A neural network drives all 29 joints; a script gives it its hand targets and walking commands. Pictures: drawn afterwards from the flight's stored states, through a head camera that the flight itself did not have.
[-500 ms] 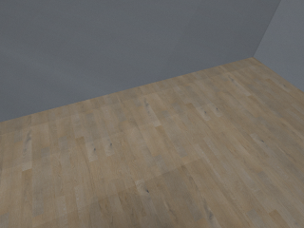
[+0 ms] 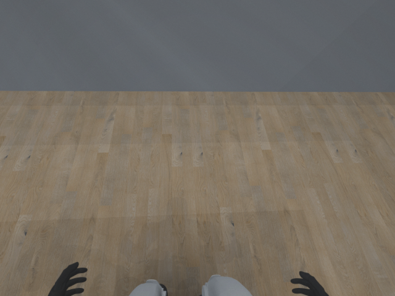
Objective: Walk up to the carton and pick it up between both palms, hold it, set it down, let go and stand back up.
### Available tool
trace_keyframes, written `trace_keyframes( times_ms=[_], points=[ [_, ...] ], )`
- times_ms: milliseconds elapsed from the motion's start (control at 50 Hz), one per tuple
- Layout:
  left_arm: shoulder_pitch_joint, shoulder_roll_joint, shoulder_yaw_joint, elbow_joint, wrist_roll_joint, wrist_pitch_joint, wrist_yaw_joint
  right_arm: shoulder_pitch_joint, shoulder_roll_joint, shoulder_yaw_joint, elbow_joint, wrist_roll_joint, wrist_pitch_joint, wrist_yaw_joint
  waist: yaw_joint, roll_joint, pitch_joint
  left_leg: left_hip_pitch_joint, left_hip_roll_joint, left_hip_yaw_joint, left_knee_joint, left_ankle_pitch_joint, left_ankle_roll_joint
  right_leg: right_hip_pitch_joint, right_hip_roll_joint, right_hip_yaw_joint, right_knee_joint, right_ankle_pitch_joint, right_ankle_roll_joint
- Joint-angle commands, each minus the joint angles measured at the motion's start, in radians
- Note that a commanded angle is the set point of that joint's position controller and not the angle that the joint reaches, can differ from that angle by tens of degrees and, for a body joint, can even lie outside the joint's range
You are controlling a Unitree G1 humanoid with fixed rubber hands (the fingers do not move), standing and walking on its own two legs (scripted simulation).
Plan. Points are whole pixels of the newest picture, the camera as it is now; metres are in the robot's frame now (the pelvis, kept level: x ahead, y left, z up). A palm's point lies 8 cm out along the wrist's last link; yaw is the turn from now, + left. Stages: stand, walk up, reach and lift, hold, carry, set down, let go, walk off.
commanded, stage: walk up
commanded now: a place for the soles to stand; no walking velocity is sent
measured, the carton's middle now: out of the picture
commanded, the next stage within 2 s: none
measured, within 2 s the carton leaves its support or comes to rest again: neither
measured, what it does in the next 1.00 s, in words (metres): steps to the left, turning left: right foot, then left foot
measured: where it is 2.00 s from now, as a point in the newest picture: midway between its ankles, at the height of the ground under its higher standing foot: outside the picture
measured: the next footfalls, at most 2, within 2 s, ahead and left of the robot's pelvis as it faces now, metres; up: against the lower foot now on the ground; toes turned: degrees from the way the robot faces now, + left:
right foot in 0.02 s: +0.09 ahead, -0.07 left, +0.00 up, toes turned +0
left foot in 0.44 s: -0.06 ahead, +0.27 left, +0.00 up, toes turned +31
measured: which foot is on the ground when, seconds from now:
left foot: down 0.00-0.04, up 0.06-0.42, down 0.44-0.76, up 0.78-1.00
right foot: up 0.00-0.00, down 0.02-0.46, up 0.48-0.72, down 0.74-1.00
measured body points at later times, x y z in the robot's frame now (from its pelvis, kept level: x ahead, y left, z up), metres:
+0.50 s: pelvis -0.07 +0.09 -0.01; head -0.07 +0.12 +0.44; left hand -0.14 +0.38 -0.15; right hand +0.15 -0.10 -0.12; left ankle -0.10 +0.25 -0.72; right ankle +0.04 -0.06 -0.70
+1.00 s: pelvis -0.10 +0.16 +0.01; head -0.10 +0.15 +0.46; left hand -0.30 +0.37 -0.11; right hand +0.18 +0.09 -0.12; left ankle -0.19 +0.29 -0.66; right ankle +0.04 +0.10 -0.72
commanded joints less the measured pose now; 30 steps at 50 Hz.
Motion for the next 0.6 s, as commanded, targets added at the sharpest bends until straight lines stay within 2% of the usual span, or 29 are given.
trace_keyframes(
  times_ms=[0,20,40,60,80,100,120,140,180,240,300,340,380,400,420,440,460,480,500,520,540,580],
  points=[
    [0.260,0.116,0.035,-0.077,0.037,-0.023,0.014,-0.018,-0.159,-0.026,-0.134,0.029,-0.002,0.012,0.104,0.081,-0.316,-0.102,0.125,-0.280,-0.072,-0.006,0.069,0.431,-0.078,0.118,-0.422,0.179,-0.054],
    [0.258,0.227,0.054,-0.079,0.077,-0.022,0.022,0.013,-0.072,-0.008,-0.149,0.022,-0.003,0.014,0.117,-0.225,-0.314,-0.333,-0.029,-0.082,0.208,-0.274,-0.034,0.531,-0.429,0.500,-0.586,-0.125,-0.151],
    [0.158,0.288,0.087,-0.094,0.085,-0.015,0.033,-0.019,-0.168,-0.035,-0.153,-0.032,0.011,-0.002,0.105,-0.187,-0.254,-0.350,0.067,-0.044,0.457,-0.309,-0.073,0.330,-0.624,0.649,-0.676,-0.213,-0.288],
    [0.086,0.231,0.070,-0.103,0.093,-0.019,0.043,-0.023,-0.237,-0.062,-0.124,-0.048,0.021,0.006,0.075,-0.101,-0.176,-0.289,0.097,-0.089,0.546,-0.262,-0.072,0.208,-0.573,0.554,-0.692,-0.181,-0.274],
    [0.057,0.169,0.046,-0.108,0.087,-0.034,0.039,-0.009,-0.254,-0.072,-0.109,-0.047,0.017,0.014,0.046,-0.039,-0.123,-0.281,0.113,-0.106,0.568,-0.212,-0.073,0.188,-0.479,0.396,-0.636,-0.036,-0.232],
    [0.036,0.142,0.039,-0.116,0.086,-0.044,0.032,0.035,-0.242,-0.073,-0.086,-0.039,0.013,0.026,0.019,-0.023,-0.113,-0.253,0.131,-0.098,0.583,-0.168,-0.082,0.175,-0.403,0.275,-0.590,0.043,-0.195],
    [0.031,0.123,0.038,-0.114,0.079,-0.052,0.029,0.070,-0.217,-0.069,-0.062,-0.040,0.012,0.040,0.012,-0.047,-0.119,-0.235,0.151,-0.081,0.617,-0.117,-0.086,0.178,-0.360,0.181,-0.558,0.099,-0.188],
    [0.031,0.116,0.039,-0.110,0.076,-0.054,0.026,0.087,-0.190,-0.062,-0.050,-0.036,0.012,0.054,0.016,-0.066,-0.129,-0.232,0.153,-0.056,0.652,-0.096,-0.091,0.192,-0.349,0.134,-0.547,0.105,-0.197],
    [0.050,0.125,0.049,-0.106,0.080,-0.055,0.023,0.054,-0.162,-0.049,-0.044,-0.022,0.018,0.068,0.031,-0.085,-0.126,-0.242,0.181,-0.027,0.637,-0.095,-0.100,0.214,-0.363,0.085,-0.544,0.074,-0.218],
    [0.114,0.165,0.067,-0.093,0.094,-0.058,0.024,-0.027,-0.132,-0.035,-0.054,0.000,0.022,0.076,0.077,-0.125,-0.086,-0.240,0.236,0.004,0.502,-0.133,-0.105,0.238,-0.401,0.026,-0.555,0.044,-0.243],
    [0.163,0.227,0.089,-0.083,0.106,-0.056,0.024,-0.078,-0.119,-0.034,-0.069,0.014,0.009,0.085,0.109,-0.164,-0.097,-0.150,0.275,0.042,0.336,-0.232,-0.087,0.239,-0.454,-0.036,-0.540,0.024,-0.269],
    [0.154,0.253,0.103,-0.085,0.111,-0.048,0.022,-0.058,-0.119,-0.041,-0.058,0.022,-0.009,0.089,0.098,-0.175,-0.140,-0.021,0.260,0.097,0.225,-0.269,-0.060,0.202,-0.450,-0.098,-0.504,-0.010,-0.253],
    [0.117,0.264,0.112,-0.092,0.116,-0.030,0.018,0.034,-0.130,-0.059,-0.029,0.036,-0.030,0.086,0.044,-0.165,-0.196,0.154,0.209,0.172,0.111,-0.263,-0.022,0.118,-0.435,-0.152,-0.436,-0.102,-0.211],
    [0.093,0.242,0.105,-0.090,0.114,-0.019,0.013,0.127,-0.147,-0.073,0.010,0.038,-0.041,0.078,-0.012,-0.080,-0.229,0.293,0.169,0.200,0.006,-0.192,-0.003,0.037,-0.402,-0.208,-0.303,-0.182,-0.167],
    [0.116,0.172,0.086,-0.085,0.108,-0.008,0.003,0.216,-0.195,-0.088,0.070,0.040,-0.051,0.061,-0.052,0.094,-0.251,0.377,0.112,0.160,-0.072,-0.197,0.028,-0.024,-0.306,-0.273,-0.069,-0.193,-0.099],
    [0.099,0.100,0.065,-0.124,0.082,-0.001,-0.018,0.238,-0.301,-0.103,0.070,0.033,-0.059,0.039,-0.101,0.379,-0.172,0.361,0.294,-0.280,-0.295,-0.311,0.139,-0.265,-0.174,-0.317,0.187,-0.297,-0.008],
    [0.013,0.104,0.060,-0.182,0.038,0.010,-0.017,0.138,-0.375,-0.109,0.059,0.042,-0.046,0.034,-0.101,0.438,-0.067,0.146,0.363,-0.559,-0.452,-0.453,0.270,-0.315,-0.084,-0.057,0.268,-0.333,0.004],
    [0.025,0.125,0.067,-0.174,0.017,0.012,-0.016,0.077,-0.363,-0.107,0.054,0.035,-0.041,0.019,-0.070,0.394,-0.017,0.114,0.362,-0.509,-0.484,-0.527,0.283,-0.309,-0.105,-0.004,0.295,-0.286,0.000],
    [0.072,0.125,0.065,-0.153,0.004,0.003,-0.017,0.042,-0.335,-0.096,0.041,0.022,-0.042,0.003,-0.039,0.367,-0.046,0.183,0.326,-0.416,-0.427,-0.407,0.265,-0.332,-0.101,0.000,0.288,-0.219,-0.005],
    [0.139,0.111,0.061,-0.117,0.004,-0.012,-0.015,-0.007,-0.328,-0.094,0.006,0.000,-0.040,-0.007,-0.008,0.369,-0.086,0.192,0.297,-0.347,-0.366,-0.303,0.254,-0.299,-0.109,0.000,0.252,-0.159,-0.008],
    [0.188,0.112,0.062,-0.087,0.009,-0.025,-0.012,-0.046,-0.306,-0.087,-0.026,-0.006,-0.039,-0.009,0.020,0.362,-0.114,0.159,0.273,-0.309,-0.323,-0.204,0.243,-0.224,-0.103,0.000,0.213,-0.086,-0.010],
    [0.240,0.119,0.060,-0.070,0.017,-0.044,-0.009,-0.046,-0.248,-0.068,-0.048,-0.006,-0.039,0.006,0.031,0.337,-0.171,0.125,0.240,-0.292,-0.284,-0.096,0.237,-0.106,-0.069,-0.013,0.139,-0.006,-0.008]
  ],
)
